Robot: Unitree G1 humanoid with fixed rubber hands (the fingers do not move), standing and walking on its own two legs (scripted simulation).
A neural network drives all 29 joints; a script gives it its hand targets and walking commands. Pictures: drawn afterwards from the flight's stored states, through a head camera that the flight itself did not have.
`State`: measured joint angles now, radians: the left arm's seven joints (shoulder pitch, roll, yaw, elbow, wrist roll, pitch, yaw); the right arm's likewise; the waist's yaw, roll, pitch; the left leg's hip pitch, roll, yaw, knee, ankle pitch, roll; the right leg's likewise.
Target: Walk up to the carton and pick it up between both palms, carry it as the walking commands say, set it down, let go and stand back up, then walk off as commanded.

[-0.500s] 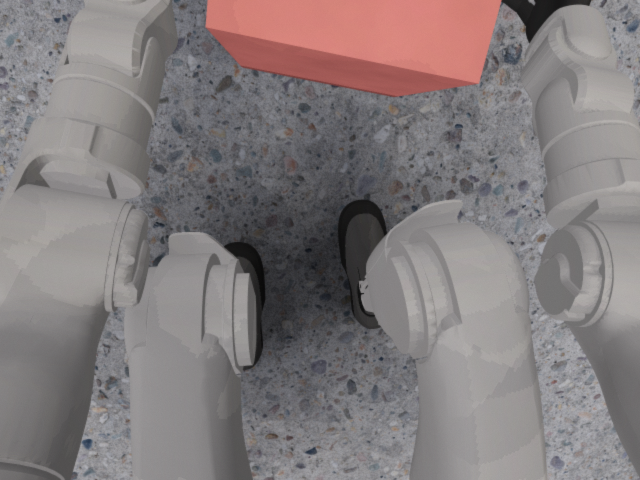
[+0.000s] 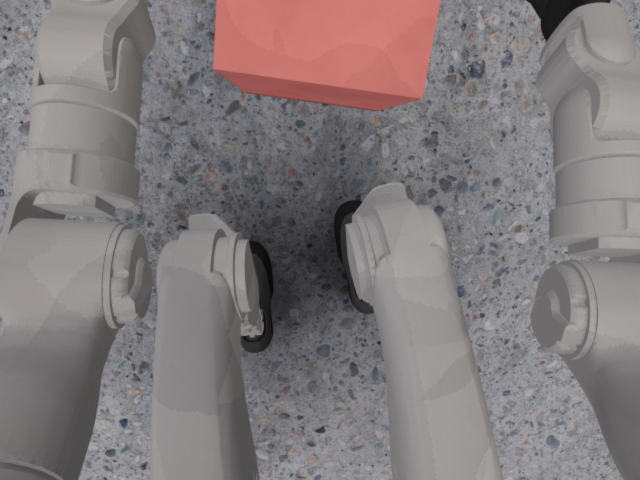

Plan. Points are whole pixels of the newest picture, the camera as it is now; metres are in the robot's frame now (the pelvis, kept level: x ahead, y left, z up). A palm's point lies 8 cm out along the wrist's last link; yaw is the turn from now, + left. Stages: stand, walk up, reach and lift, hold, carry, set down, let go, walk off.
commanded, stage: set down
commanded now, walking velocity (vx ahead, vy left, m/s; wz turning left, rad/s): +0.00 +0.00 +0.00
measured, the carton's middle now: (325, 10) +0.55 -0.08 -0.32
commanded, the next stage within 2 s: let go in 0.90 s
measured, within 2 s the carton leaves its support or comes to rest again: neither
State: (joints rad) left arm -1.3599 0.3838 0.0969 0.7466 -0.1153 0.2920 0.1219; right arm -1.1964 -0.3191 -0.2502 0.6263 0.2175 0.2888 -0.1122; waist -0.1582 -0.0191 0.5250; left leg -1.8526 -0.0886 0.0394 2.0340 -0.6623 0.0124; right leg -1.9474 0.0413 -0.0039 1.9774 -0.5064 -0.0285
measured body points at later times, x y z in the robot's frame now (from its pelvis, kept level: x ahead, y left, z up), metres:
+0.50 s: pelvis +0.00 +0.00 +0.12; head +0.35 -0.05 +0.39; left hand +0.59 +0.08 +0.00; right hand +0.49 -0.29 +0.00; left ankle +0.10 +0.11 -0.41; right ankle +0.14 -0.10 -0.41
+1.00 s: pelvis +0.01 +0.00 +0.23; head +0.35 -0.05 +0.51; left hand +0.57 +0.11 +0.09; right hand +0.48 -0.28 +0.09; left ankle +0.10 +0.11 -0.41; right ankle +0.14 -0.10 -0.41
